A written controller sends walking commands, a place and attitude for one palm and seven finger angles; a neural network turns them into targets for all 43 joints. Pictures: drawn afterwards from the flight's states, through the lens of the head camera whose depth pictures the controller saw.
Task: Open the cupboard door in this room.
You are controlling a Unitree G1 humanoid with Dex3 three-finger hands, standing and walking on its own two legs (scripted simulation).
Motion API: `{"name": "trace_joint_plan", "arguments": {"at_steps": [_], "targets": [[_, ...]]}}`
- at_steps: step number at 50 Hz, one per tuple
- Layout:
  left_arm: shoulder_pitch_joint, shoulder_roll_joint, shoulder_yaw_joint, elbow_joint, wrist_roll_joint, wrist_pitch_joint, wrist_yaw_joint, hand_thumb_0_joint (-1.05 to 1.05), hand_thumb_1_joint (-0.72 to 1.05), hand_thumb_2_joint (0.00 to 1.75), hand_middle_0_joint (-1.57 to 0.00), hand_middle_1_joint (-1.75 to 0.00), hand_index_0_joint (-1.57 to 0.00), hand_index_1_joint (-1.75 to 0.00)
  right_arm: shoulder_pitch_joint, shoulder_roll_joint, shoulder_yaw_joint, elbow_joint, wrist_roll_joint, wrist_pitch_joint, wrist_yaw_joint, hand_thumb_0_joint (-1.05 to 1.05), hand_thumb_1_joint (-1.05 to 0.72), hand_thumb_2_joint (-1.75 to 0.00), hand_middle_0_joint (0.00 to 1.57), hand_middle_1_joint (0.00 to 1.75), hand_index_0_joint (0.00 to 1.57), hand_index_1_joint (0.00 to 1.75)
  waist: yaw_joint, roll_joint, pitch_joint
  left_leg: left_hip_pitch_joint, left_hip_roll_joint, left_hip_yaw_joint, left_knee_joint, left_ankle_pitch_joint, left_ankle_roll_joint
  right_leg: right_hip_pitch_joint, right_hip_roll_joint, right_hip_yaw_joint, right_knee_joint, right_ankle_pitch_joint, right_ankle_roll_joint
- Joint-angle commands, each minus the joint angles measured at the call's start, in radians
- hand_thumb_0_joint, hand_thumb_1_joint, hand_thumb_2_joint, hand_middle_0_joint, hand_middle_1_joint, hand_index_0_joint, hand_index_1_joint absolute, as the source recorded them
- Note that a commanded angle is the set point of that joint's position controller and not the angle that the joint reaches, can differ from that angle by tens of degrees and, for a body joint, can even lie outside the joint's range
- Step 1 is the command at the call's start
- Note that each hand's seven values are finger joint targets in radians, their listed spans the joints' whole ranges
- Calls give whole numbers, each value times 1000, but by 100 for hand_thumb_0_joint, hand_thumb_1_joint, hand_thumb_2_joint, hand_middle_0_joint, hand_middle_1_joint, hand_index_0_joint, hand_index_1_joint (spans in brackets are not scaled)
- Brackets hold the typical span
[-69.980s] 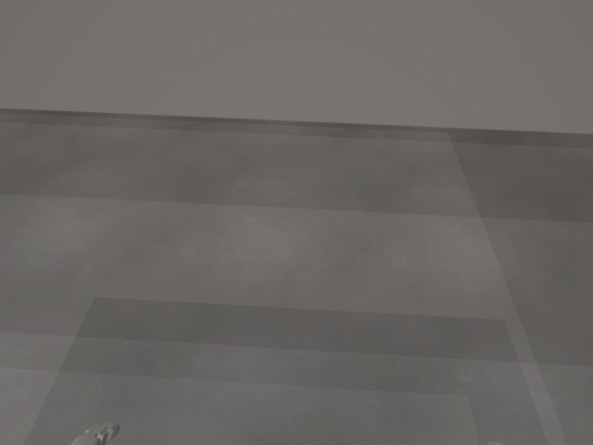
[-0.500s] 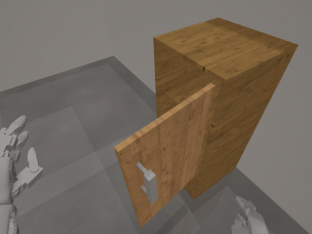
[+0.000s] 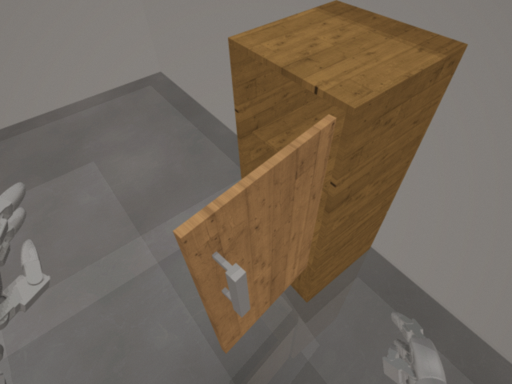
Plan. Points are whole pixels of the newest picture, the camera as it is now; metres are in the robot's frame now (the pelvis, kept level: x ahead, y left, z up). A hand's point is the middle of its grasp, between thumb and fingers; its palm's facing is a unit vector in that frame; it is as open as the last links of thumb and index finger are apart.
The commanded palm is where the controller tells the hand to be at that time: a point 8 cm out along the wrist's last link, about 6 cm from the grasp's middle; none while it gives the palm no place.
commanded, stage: step back with the hand held close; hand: left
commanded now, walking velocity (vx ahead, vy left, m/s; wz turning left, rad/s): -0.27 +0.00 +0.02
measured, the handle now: (230, 284) +0.29 +0.08 -0.04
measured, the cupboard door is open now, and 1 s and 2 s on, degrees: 98 98 98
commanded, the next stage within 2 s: stop stepping back and stand still in 1.08 s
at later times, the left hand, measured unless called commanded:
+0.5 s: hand out of the picture +0.12 +0.28 +0.15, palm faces +0.46 -0.76 -0.46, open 7.4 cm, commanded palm +0.06 +0.32 +0.17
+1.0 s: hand out of the picture +0.06 +0.30 +0.15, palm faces +0.44 -0.76 -0.48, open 7.5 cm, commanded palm -0.02 +0.34 +0.17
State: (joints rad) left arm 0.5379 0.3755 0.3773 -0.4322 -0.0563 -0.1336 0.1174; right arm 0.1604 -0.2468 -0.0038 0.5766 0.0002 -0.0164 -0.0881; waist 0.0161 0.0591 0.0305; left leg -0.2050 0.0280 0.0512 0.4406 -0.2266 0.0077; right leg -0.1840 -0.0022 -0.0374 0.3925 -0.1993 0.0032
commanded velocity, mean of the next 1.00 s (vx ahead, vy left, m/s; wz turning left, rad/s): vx -0.33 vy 0.00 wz -0.02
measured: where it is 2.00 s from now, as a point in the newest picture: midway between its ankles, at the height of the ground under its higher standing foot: outside the picture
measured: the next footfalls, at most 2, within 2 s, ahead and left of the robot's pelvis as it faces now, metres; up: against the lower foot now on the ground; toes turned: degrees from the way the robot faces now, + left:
left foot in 0.92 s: -0.03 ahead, +0.12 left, +0.00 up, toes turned +4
right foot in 1.30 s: -0.28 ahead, -0.10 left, +0.00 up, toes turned -3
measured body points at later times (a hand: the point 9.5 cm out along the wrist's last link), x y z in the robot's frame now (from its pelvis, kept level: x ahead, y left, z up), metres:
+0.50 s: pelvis -0.08 +0.02 -0.02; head -0.05 +0.03 +0.43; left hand +0.09 +0.32 +0.18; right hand +0.10 -0.22 -0.10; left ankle +0.00 +0.11 -0.74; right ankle +0.00 -0.12 -0.74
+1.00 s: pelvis -0.14 +0.03 -0.01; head -0.10 +0.06 +0.43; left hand +0.03 +0.34 +0.18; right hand +0.06 -0.20 -0.08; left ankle -0.07 +0.11 -0.74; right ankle -0.10 -0.12 -0.72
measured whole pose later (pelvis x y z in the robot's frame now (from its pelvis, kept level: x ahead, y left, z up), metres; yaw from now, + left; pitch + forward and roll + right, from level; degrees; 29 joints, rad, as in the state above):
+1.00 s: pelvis -0.14 +0.03 -0.01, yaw +4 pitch +2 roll -3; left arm 0.54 0.46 0.45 -0.56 -0.03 -0.24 0.16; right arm 0.14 -0.19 -0.03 0.62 -0.02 -0.08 -0.08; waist 0.00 -0.03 0.06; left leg -0.44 0.00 0.01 0.59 -0.17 0.06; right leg -0.45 0.06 0.08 0.78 -0.36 0.02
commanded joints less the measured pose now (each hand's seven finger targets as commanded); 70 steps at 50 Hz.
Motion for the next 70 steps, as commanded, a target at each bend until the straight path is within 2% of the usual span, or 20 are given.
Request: {"name": "trace_joint_plan", "arguments": {"at_steps": [1, 7, 15, 22, 31, 34, 39, 41, 44, 46, 47, 49, 50, 53, 61, 63, 65, 66, 67, 70], "targets": [[11, 228, 168, -238, -3, -57, 35, 0, 90, 90, -20, -30, -20, -30, -98, -103, -47, -172, 6, -26, -17, 0, -90, -90, 20, 30, 20, 30, -1, -33, -205, 35, 41, -47, -24, 348, 16, 83, -58, 40, 24, 394, 1], [27, 225, 172, -275, 0, -68, 49, 0, 90, 90, -20, -30, -20, -30, -88, -98, -49, -187, 9, -27, -22, 0, -90, -90, 20, 30, 20, 30, -1, 12, -182, -69, 65, -71, -57, 228, 27, 82, -38, 46, 76, 276, 7], [-6, 203, 171, -267, 23, -103, 60, 0, 90, 90, -20, -30, -20, -30, -67, -112, -51, -188, 8, -61, -17, 0, -90, -90, 20, 30, 20, 30, -14, 19, -78, -389, 100, -133, -129, -286, 69, 120, -27, 80, 138, 31, 8], [-49, 207, 164, -306, 32, -129, 77, 0, 90, 90, -20, -30, -20, -30, -41, -108, -47, -163, -5, -95, -18, 0, -90, -90, 20, 30, 20, 30, -26, -28, -61, -303, 61, -135, -22, -336, 48, -92, -69, 137, 8, -261, -21], [-19, 216, 211, -293, 44, -153, 81, 0, 90, 90, -20, -30, -20, -30, -59, -116, -51, -150, -10, -125, -20, 0, -90, -90, 20, 30, 20, 30, -13, 153, -111, -532, 203, -281, -227, -455, 107, 166, 52, 56, 331, -30, 13], [-14, 218, 222, -298, 44, -160, 66, 0, 90, 90, -20, -30, -20, -30, -63, -108, -59, -149, -9, -131, -10, 0, -90, -90, 20, 30, 20, 30, -13, 86, -101, -576, 189, -246, -145, -425, 115, 179, 47, 109, 327, 3, 3], [-19, 242, 187, -329, 18, -162, 66, 0, 90, 90, -20, -30, -20, -30, -34, -81, -66, -108, -2, -125, 15, 0, -90, -90, 20, 30, 20, 30, -28, -190, -173, -120, -25, -53, 300, -138, -19, -249, -215, 389, -82, -54, -123], [-3, 248, 194, -308, 23, -151, 80, 0, 90, 90, -20, -30, -20, -30, -46, -63, -65, -87, -10, -103, 19, 0, -90, -90, 20, 30, 20, 30, -30, -208, -184, -110, -40, -59, 427, -120, -25, -262, -274, 383, -90, 145, -165], [-18, 254, 196, -322, 27, -144, 78, 0, 90, 90, -20, -30, -20, -30, -63, -53, -50, -91, -8, -84, 6, 0, -90, -90, 20, 30, 20, 30, -41, -165, -132, -69, -16, -56, 117, -43, -14, -225, -168, 233, 17, 261, -81], [-40, 261, 204, -367, 35, -162, 76, 0, 90, 90, -20, -30, -20, -30, -109, -104, -66, -109, -10, -92, -13, 0, -90, -90, 20, 30, 20, 30, -19, 163, -117, -184, 179, -248, -112, 193, 59, -120, 26, 92, 234, 94, 12], [0, 268, 236, -347, 26, -173, 69, 0, 90, 90, -20, -30, -20, -30, -84, -86, -65, -104, -16, -112, -8, 0, -90, -90, 20, 30, 20, 30, -14, 226, -213, -253, 289, -337, -211, 101, 110, -4, 83, 69, 448, -150, 14], [-24, 250, 232, -387, 14, -177, 68, 0, 90, 90, -20, -30, -20, -30, -51, -75, -77, -92, -40, -143, 0, 0, -90, -90, 20, 30, 20, 30, -26, 159, -191, -243, 352, -402, -210, 74, 171, -127, 85, 135, 698, -299, 3], [-12, 228, 211, -384, 10, -177, 69, 0, 90, 90, -20, -30, -20, -30, -35, -80, -82, -74, -34, -154, 8, 0, -90, -90, 20, 30, 20, 30, -20, 89, -206, -100, 321, -333, -139, 264, 168, -220, 74, 130, 671, -312, 3], [4, 180, 139, -387, 6, -155, 61, 0, 90, 90, -20, -30, -20, -30, -36, -85, -75, -59, -22, -167, 32, 0, -90, -90, 20, 30, 20, 30, -19, 149, -251, 70, 275, -215, -108, 447, 135, -251, 63, 69, 591, -314, 17], [63, 267, 207, -372, -21, -110, 55, 0, 90, 90, -20, -30, -20, -30, -48, -76, -48, -91, -32, -145, 34, 0, -90, -90, 20, 30, 20, 30, -8, 225, -246, -27, 156, -133, -297, -138, 35, 35, 102, -59, 105, -291, -28], [112, 283, 221, -385, -33, -113, 42, 0, 90, 90, -20, -30, -20, -30, -45, -64, -38, -110, -22, -120, 37, 0, -90, -90, 20, 30, 20, 30, -18, 110, -206, -48, 41, -25, -131, -152, -31, 60, 31, -19, -172, -198, -66], [97, 357, 286, -399, -42, -119, 56, 0, 90, 90, -20, -30, -20, -30, -63, -57, -23, -99, -28, -94, 35, 0, -90, -90, 20, 30, 20, 30, -10, -179, -150, -30, -29, -12, 391, -73, -49, -265, -312, 291, -297, -192, -171], [47, 328, 265, -366, -38, -112, 56, 0, 90, 90, -20, -30, -20, -30, -57, -65, -23, -91, -26, -110, 34, 0, -90, -90, 20, 30, 20, 30, -10, -186, -167, -76, -37, -60, 509, -121, -48, -293, -337, 309, -252, -202, -213], [63, 258, 218, -294, -34, -88, 54, 0, 90, 90, -20, -30, -20, -30, -17, -56, -33, -74, -1, -104, 25, 0, -90, -90, 20, 30, 20, 30, -29, -254, -123, -202, -21, -90, 512, -73, -39, -168, -266, 229, -165, -70, -182], [-21, 225, 175, -211, -2, -84, 66, 0, 90, 90, -20, -30, -20, -30, -49, -64, -23, -70, 9, -124, -2, 0, -90, -90, 20, 30, 20, 30, -38, -166, -55, -140, 8, -23, 194, -35, -5, -74, -207, 134, -61, 184, -106]]}}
